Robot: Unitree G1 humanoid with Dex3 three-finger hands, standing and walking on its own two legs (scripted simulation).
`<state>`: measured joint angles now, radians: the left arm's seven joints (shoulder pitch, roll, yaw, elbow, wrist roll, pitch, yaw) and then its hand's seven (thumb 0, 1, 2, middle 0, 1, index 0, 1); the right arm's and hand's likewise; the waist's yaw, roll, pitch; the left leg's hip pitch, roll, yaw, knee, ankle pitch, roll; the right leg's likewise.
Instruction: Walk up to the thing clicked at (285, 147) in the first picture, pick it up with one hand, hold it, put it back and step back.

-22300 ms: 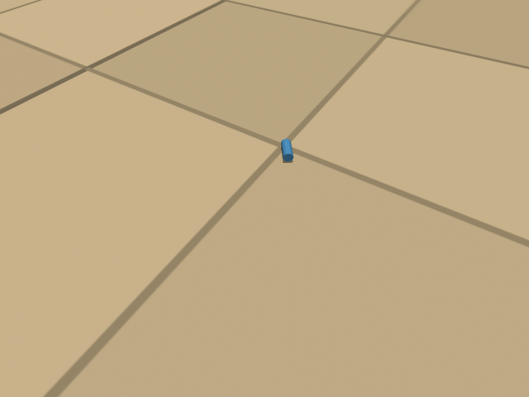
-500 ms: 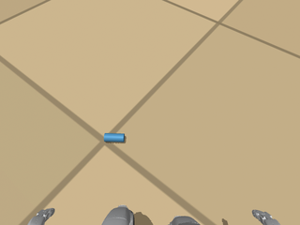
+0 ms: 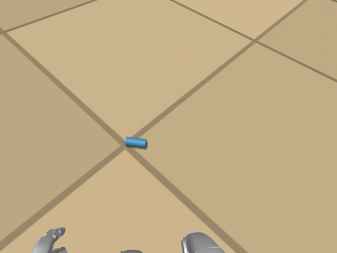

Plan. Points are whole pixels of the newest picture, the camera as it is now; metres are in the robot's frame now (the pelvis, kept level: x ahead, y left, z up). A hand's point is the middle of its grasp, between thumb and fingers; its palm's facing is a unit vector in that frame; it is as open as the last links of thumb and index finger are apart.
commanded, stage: walk up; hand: left
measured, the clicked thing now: (136, 142) +0.81 +0.20 -0.73
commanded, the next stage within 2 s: stand in 1.26 s
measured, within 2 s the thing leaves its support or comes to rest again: neither
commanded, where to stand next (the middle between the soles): +0.41 -0.02 m, yaw -4 degrees
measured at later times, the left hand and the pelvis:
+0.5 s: hand out of the picture +0.02 +0.25 -0.14, palm faces +0.01 -0.92 -0.38, open 7.4 cm; pelvis -0.05 -0.02 +0.00, yaw -2 degrees
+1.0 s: hand out of the picture +0.09 +0.25 -0.15, palm faces +0.02 -0.94 -0.35, open 7.4 cm; pelvis -0.01 -0.01 +0.00, yaw +0 degrees
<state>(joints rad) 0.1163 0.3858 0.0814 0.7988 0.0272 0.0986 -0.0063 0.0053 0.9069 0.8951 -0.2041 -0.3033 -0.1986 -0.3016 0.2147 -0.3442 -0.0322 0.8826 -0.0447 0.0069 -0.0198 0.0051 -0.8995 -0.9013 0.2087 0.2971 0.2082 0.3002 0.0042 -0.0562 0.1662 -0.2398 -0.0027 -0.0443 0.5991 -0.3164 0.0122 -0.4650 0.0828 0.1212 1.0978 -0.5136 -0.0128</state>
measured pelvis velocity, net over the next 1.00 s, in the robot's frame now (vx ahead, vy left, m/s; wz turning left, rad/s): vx -0.01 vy -0.01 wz -0.01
